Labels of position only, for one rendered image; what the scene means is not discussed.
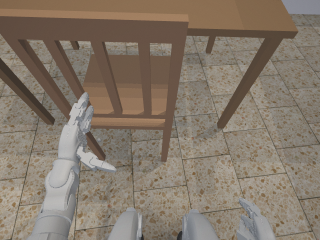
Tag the right robot thigh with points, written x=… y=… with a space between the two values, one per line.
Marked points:
x=195 y=226

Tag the robot left hand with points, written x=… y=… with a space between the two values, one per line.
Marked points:
x=74 y=134

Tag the left robot thigh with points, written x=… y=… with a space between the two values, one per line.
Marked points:
x=128 y=226

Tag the robot thigh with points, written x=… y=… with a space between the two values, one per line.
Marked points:
x=195 y=226
x=128 y=226

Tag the left robot forearm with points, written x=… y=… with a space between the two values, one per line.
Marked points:
x=57 y=210

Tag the robot right hand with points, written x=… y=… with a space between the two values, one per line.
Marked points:
x=258 y=225

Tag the table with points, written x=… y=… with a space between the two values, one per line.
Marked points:
x=267 y=19

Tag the chair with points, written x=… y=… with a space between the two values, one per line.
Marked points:
x=133 y=92

